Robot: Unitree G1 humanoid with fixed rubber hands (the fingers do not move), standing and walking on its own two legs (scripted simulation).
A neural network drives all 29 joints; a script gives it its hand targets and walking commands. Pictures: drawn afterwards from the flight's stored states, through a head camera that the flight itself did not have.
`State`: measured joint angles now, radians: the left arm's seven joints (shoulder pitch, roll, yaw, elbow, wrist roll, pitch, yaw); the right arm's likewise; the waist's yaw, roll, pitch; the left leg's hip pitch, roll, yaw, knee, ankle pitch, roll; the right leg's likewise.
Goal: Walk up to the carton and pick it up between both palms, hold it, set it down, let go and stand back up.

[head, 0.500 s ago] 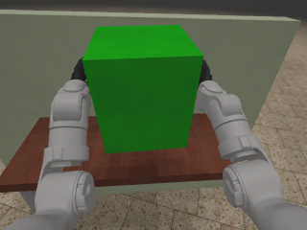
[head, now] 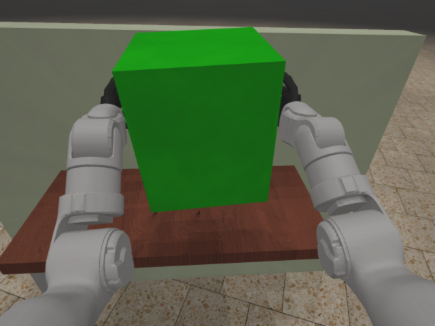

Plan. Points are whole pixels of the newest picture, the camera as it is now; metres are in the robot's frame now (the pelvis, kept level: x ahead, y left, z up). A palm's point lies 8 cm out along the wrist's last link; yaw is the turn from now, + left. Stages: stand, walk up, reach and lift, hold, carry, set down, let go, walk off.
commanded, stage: hold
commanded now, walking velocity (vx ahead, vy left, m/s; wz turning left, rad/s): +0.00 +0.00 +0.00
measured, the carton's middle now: (202, 118) +0.39 +0.01 +0.27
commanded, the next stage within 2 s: none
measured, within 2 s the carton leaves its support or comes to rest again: neither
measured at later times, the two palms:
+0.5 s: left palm (110, 117) +0.37 +0.16 +0.28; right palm (286, 114) +0.37 -0.14 +0.29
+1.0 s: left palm (110, 117) +0.37 +0.16 +0.29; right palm (287, 115) +0.37 -0.14 +0.29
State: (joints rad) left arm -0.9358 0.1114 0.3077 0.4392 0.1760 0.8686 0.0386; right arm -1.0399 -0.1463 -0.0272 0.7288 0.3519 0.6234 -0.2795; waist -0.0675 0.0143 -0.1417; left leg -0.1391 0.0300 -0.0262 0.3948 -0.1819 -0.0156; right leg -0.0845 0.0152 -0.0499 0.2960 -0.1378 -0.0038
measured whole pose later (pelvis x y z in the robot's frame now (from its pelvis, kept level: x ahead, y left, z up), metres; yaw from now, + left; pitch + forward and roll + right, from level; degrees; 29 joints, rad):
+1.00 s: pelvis +0.00 +0.00 +0.00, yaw +0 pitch -5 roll -2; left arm -0.92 0.11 0.32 0.42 0.19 0.88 0.03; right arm -1.01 -0.14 -0.03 0.69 0.36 0.65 -0.30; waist -0.07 0.02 -0.14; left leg -0.13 0.03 -0.03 0.41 -0.19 -0.02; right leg -0.07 0.02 -0.05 0.30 -0.14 0.00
